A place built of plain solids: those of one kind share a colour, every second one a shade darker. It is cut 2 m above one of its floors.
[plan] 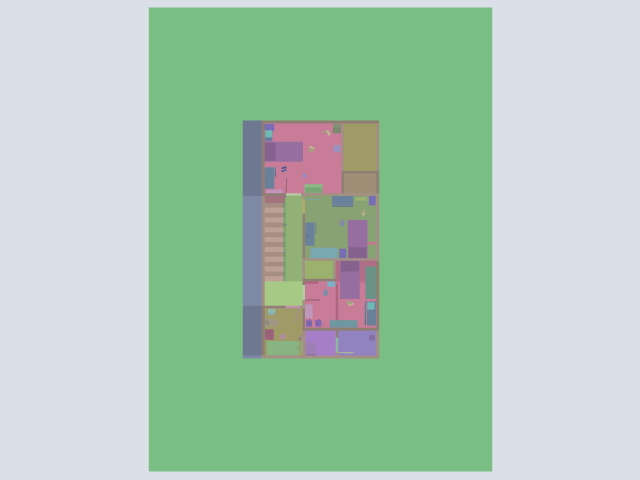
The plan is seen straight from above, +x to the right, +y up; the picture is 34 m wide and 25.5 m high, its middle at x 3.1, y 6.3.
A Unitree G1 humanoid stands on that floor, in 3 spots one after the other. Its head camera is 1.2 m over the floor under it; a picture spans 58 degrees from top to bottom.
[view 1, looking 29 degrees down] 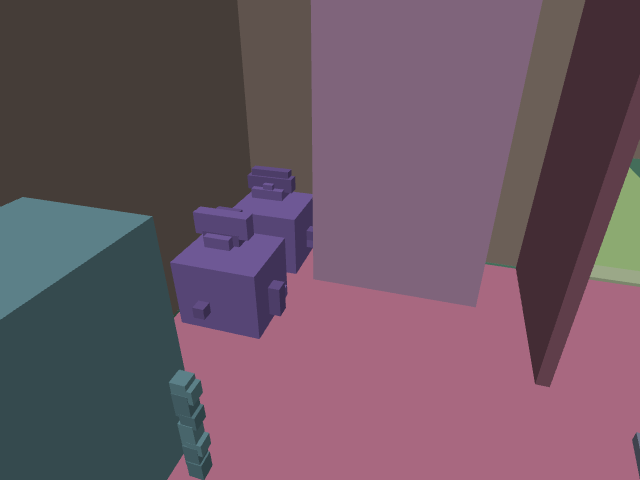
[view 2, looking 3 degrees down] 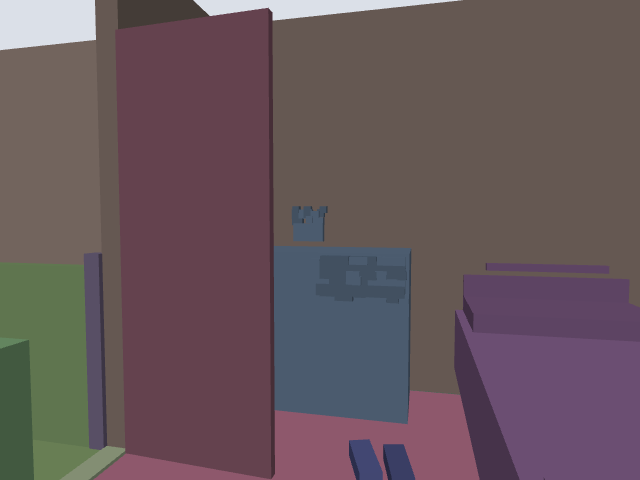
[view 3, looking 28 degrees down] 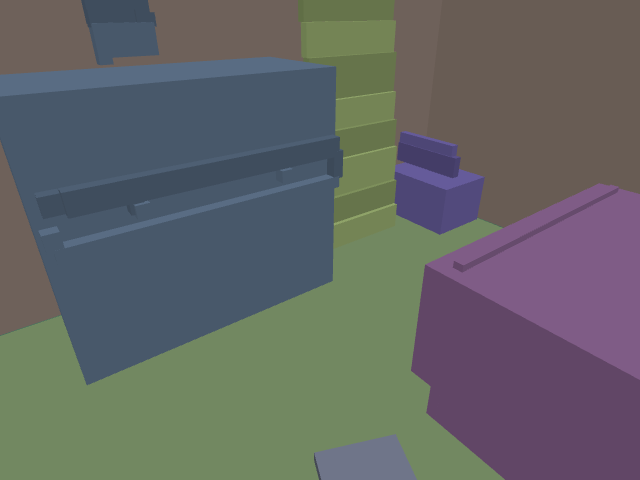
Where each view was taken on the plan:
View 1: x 4.38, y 2.67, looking -163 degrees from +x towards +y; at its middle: flat_shelf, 2.00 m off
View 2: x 3.17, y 10.22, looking -167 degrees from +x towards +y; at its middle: chest_drawers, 2.92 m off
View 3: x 3.73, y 6.72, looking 53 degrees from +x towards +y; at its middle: chest_drawers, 2.00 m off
